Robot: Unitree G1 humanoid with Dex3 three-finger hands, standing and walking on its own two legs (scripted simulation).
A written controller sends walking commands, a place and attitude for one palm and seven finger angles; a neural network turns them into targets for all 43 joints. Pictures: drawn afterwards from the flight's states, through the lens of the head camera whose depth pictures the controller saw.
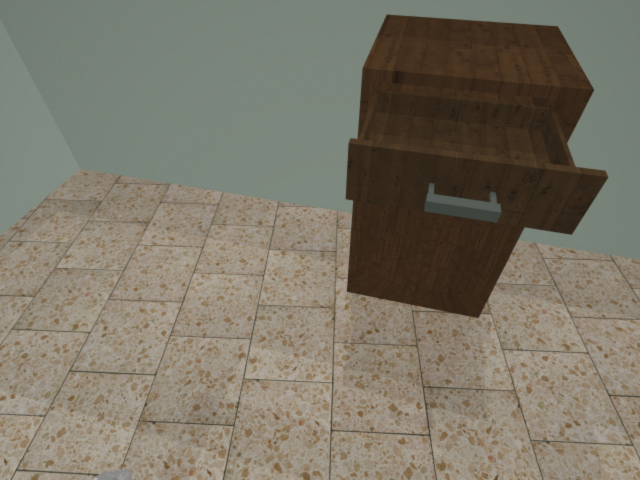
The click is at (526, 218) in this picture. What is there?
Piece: drawer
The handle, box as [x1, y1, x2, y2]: [424, 183, 500, 222]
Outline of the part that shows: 429,183 424,207 425,211 496,222 500,214 500,205 496,202 495,192 490,192 489,201 485,202 434,194 433,183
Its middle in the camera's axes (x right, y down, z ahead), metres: +0.27 -0.07 +0.74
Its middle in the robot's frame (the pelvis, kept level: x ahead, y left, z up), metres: +0.61 -0.23 +0.01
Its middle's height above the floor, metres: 0.78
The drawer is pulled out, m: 0.29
